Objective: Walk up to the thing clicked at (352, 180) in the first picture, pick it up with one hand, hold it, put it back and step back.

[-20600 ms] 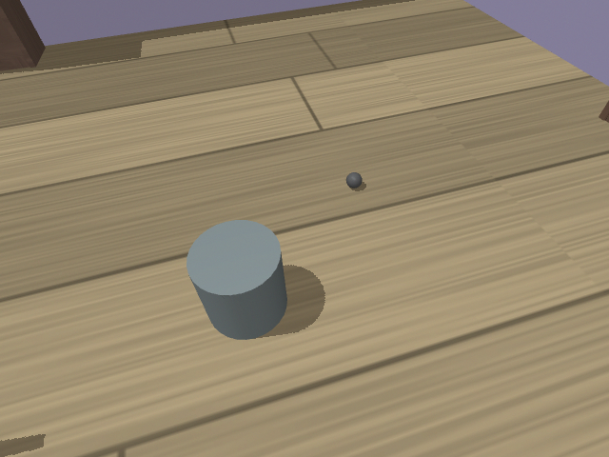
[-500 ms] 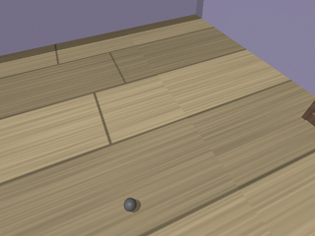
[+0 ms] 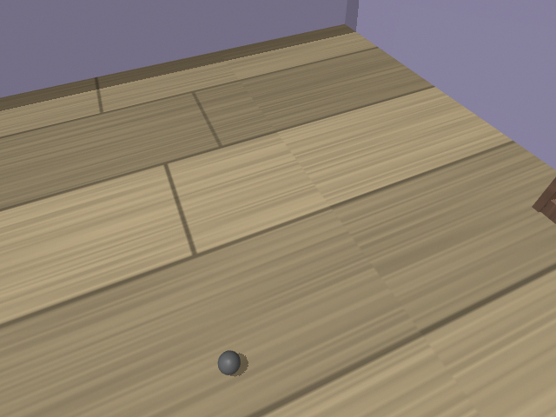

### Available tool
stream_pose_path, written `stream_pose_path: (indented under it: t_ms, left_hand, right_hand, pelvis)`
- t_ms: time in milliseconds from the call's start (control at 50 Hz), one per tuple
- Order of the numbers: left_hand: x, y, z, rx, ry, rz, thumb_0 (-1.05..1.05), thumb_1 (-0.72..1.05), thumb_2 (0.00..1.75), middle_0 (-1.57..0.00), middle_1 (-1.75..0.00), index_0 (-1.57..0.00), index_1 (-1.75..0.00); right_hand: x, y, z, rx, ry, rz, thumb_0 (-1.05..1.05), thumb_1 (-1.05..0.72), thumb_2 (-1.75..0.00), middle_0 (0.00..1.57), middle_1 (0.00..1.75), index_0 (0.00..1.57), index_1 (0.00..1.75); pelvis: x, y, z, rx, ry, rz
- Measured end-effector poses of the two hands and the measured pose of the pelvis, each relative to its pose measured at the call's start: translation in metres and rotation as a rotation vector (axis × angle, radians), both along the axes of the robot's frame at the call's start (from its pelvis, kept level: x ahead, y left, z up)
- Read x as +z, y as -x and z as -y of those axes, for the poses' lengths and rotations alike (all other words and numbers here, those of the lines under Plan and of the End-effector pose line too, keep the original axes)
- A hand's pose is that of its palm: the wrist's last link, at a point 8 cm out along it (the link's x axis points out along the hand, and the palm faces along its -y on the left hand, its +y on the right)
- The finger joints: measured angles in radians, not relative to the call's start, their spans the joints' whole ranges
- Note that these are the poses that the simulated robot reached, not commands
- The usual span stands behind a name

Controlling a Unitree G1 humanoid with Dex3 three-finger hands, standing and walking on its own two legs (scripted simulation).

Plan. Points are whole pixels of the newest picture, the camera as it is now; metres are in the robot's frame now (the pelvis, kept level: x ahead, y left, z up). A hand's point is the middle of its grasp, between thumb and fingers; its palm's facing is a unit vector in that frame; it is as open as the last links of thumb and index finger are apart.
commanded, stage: stand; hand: left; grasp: from above
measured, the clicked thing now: (229, 362) +0.43 +0.22 -0.75
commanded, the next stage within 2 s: rise first in 0.90 s
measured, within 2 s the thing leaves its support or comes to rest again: neither
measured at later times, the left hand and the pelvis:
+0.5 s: hand out of the picture +0.08 +0.25 -0.16, palm faces -0.04 -0.94 -0.34, open 7.3 cm; pelvis +0.00 +0.00 +0.00, yaw +0 degrees
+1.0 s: hand out of the picture +0.07 +0.25 -0.16, palm faces -0.04 -0.94 -0.34, open 7.3 cm; pelvis +0.00 +0.00 +0.00, yaw +0 degrees
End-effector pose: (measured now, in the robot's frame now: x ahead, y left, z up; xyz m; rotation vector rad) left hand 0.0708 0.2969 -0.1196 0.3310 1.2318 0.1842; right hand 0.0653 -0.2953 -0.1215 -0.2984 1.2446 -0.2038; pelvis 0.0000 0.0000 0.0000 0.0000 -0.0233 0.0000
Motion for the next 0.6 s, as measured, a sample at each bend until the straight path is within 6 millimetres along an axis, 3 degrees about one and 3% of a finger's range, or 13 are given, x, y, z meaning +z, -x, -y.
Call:
stream_pose_path:
  t_ms: [600]
  left_hand:
    - [0.0005,0.0024,0.0008,0.0,0.0,-0.002,0.01,0.91,0.9,-0.2,-0.3,-0.21,-0.3]
  right_hand:
    - [-0.0005,0.0024,0.0006,-0.005,-0.002,0.002,0.0,-0.9,-0.9,0.2,0.3,0.2,0.3]
  pelvis:
    - [0.0,0.001,0.0001,-0.003,-0.001,0.004]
